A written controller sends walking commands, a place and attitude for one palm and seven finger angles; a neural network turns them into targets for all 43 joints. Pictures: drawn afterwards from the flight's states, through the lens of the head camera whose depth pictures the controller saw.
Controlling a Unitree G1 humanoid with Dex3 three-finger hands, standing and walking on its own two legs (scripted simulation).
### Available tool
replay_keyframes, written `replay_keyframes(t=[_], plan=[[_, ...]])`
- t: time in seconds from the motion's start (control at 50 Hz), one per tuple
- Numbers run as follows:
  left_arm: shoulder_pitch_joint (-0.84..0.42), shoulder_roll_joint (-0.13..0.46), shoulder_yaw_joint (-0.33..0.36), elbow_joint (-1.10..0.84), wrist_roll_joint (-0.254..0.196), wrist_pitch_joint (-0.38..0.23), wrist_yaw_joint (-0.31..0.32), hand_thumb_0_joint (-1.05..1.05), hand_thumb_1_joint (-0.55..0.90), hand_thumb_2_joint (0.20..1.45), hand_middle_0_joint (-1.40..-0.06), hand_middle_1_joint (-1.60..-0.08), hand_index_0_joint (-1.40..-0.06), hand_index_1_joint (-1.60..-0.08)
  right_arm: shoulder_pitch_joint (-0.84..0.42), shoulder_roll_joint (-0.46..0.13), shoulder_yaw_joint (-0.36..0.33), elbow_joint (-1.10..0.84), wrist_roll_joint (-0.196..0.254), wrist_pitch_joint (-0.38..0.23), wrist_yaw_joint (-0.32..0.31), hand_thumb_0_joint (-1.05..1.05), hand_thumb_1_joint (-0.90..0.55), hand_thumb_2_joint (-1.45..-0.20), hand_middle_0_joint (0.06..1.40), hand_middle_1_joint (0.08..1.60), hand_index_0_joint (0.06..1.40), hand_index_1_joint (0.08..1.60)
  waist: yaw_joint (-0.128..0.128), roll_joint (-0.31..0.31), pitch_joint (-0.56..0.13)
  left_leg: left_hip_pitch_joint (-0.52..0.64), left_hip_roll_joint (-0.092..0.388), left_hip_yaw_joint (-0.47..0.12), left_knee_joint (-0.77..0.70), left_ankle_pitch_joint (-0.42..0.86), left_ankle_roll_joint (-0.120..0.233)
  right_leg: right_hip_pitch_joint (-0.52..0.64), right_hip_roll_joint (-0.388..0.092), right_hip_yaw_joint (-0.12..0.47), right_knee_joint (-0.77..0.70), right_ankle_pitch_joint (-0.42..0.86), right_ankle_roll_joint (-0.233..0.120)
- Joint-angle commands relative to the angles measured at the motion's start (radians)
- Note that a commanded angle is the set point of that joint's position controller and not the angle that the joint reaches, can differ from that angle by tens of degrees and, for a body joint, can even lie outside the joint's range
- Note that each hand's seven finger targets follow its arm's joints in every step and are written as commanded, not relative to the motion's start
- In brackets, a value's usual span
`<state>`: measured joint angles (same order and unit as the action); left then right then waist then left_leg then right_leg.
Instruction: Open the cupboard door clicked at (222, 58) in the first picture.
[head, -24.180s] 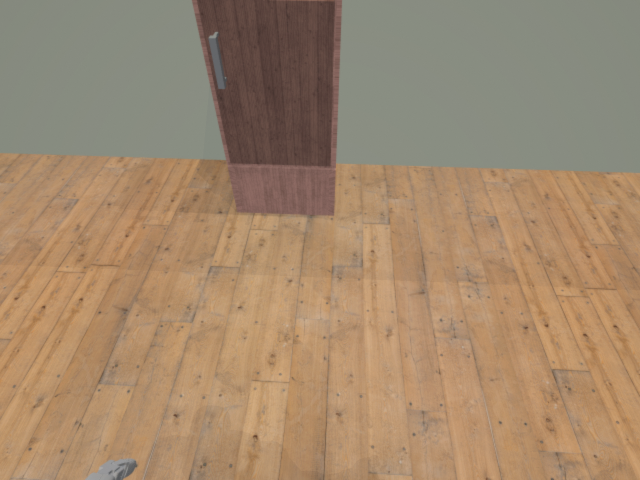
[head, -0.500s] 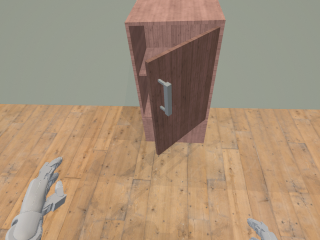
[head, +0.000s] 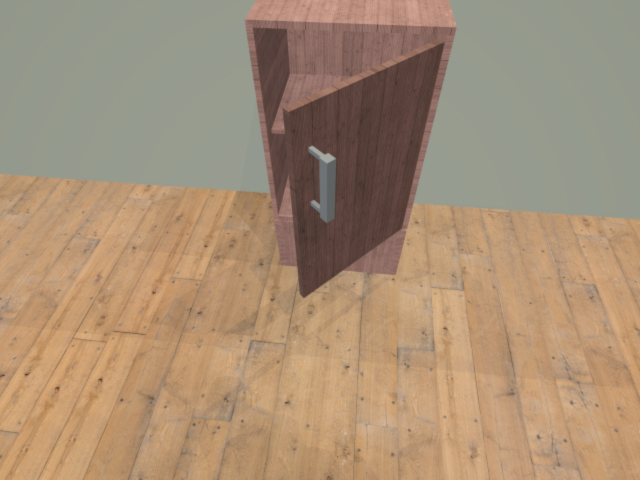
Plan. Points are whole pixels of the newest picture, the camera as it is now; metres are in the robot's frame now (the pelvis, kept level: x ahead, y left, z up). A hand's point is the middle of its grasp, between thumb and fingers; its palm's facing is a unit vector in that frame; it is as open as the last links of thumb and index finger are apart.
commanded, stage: let the arm hang, fingers relaxed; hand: left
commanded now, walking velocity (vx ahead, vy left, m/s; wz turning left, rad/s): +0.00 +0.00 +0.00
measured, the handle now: (320, 185) +0.65 +0.04 -0.05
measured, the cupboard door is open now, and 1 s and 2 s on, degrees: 46 46 46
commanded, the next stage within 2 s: look to check the result in 0.48 s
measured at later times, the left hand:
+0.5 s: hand out of the picture +0.09 +0.19 -0.16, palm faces +0.00 -0.97 -0.25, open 7.4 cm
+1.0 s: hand out of the picture +0.08 +0.19 -0.16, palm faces +0.01 -0.96 -0.27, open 7.4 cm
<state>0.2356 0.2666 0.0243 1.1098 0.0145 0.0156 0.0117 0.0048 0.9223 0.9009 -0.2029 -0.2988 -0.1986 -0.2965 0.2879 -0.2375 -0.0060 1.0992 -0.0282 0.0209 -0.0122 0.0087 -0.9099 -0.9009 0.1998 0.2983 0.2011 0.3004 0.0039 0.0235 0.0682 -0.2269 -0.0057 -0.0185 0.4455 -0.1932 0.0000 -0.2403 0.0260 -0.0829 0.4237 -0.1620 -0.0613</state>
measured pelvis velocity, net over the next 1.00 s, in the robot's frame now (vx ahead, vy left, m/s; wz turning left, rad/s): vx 0.05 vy -0.01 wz -0.01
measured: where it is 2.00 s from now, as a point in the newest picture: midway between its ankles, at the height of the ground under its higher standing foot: outside the picture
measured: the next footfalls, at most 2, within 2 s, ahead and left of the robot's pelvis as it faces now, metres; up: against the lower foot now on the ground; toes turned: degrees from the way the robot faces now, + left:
none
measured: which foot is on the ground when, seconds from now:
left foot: down 0.00-1.00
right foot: down 0.00-1.00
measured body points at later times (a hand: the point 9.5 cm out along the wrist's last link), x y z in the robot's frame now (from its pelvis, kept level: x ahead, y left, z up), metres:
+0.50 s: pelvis +0.03 +0.00 +0.01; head +0.05 -0.01 +0.45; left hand +0.10 +0.24 -0.14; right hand +0.07 -0.25 -0.15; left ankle +0.03 +0.12 -0.74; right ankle +0.05 -0.08 -0.74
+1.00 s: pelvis +0.05 -0.01 +0.01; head +0.06 -0.02 +0.46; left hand +0.08 +0.24 -0.14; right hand +0.07 -0.25 -0.16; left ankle +0.03 +0.12 -0.74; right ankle +0.05 -0.08 -0.74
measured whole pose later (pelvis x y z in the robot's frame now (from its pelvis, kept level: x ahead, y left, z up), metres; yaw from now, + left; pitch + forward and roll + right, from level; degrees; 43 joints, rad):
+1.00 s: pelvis +0.05 -0.01 +0.01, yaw -1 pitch -1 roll +0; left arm 0.19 0.21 0.01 1.15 0.01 -0.01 0.03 0.00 0.91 0.90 -0.20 -0.30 -0.20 -0.30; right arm 0.21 -0.21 0.01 1.14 -0.02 0.00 -0.03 0.00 -0.91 -0.90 0.20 0.30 0.20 0.30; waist 0.00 0.03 0.06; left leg -0.10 0.01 -0.01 0.34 -0.21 -0.02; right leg -0.13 0.04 -0.07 0.35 -0.19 -0.07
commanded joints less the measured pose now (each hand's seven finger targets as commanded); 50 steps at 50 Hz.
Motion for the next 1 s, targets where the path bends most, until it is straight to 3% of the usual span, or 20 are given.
replay_keyframes(t=[0.0,0.14,0.3,0.36,0.6,0.8,0.98], plan=[[-0.041,0.141,0.027,-0.044,-0.004,-0.03,0.008,0.0,0.9,0.9,-0.2,-0.3,-0.2,-0.3,0.009,-0.138,-0.031,-0.039,0.004,-0.021,-0.009,0.0,-0.9,-0.9,0.2,0.3,0.2,0.3,-0.006,-0.039,-0.008,-0.04,0.082,-0.085,-0.104,-0.084,0.045,0.014,-0.142,0.174,-0.16,-0.24,-0.017],[-0.065,0.143,0.027,-0.032,-0.003,-0.031,0.01,0.0,0.9,0.9,-0.2,-0.3,-0.2,-0.3,-0.005,-0.127,-0.026,-0.019,0.002,-0.024,-0.007,0.0,-0.9,-0.9,0.2,0.3,0.2,0.3,-0.006,-0.063,-0.017,-0.017,0.077,-0.075,-0.113,-0.033,0.043,0.039,-0.147,0.173,-0.165,-0.205,-0.007],[-0.065,0.12,0.021,-0.027,-0.005,-0.039,0.016,0.0,0.9,0.9,-0.2,-0.3,-0.2,-0.3,-0.049,-0.116,-0.017,-0.015,0.006,-0.034,-0.014,0.0,-0.9,-0.9,0.2,0.3,0.2,0.3,0.0,-0.002,-0.052,0.027,0.1,-0.075,-0.131,0.114,0.033,0.109,-0.142,0.145,-0.119,0.047,0.003],[-0.067,0.112,0.019,-0.023,-0.006,-0.04,0.017,0.0,0.9,0.9,-0.2,-0.3,-0.2,-0.3,-0.054,-0.112,-0.015,-0.012,0.005,-0.035,-0.017,0.0,-0.9,-0.9,0.2,0.3,0.2,0.3,-0.003,-0.011,-0.071,0.044,0.103,-0.072,-0.137,0.139,0.028,0.132,-0.144,0.142,-0.112,0.104,0.005],[-0.046,0.096,0.02,-0.016,-0.007,-0.043,0.02,0.0,0.9,0.9,-0.2,-0.3,-0.2,-0.3,-0.063,-0.106,-0.014,-0.008,0.007,-0.033,-0.023,0.0,-0.9,-0.9,0.2,0.3,0.2,0.3,-0.004,0.0,-0.066,0.08,0.1,-0.058,-0.135,0.147,0.024,0.138,-0.143,0.142,-0.133,0.138,0.004],[-0.028,0.093,0.016,-0.007,-0.008,-0.044,0.022,0.0,0.9,0.9,-0.2,-0.3,-0.2,-0.3,-0.049,-0.102,-0.015,-0.002,0.009,-0.029,-0.026,0.0,-0.9,-0.9,0.2,0.3,0.2,0.3,-0.008,-0.036,-0.065,0.099,0.1,-0.051,-0.13,0.136,0.024,0.136,-0.14,0.144,-0.141,0.151,0.005],[-0.026,0.099,0.017,-0.003,-0.009,-0.044,0.021,0.0,0.9,0.9,-0.2,-0.3,-0.2,-0.3,-0.04,-0.099,-0.015,0.005,0.008,-0.029,-0.025,0.0,-0.9,-0.9,0.2,0.3,0.2,0.3,-0.008,-0.032,-0.05,0.088,0.098,-0.049,-0.141,0.12,0.022,0.139,-0.141,0.151,-0.147,0.135,0.004]])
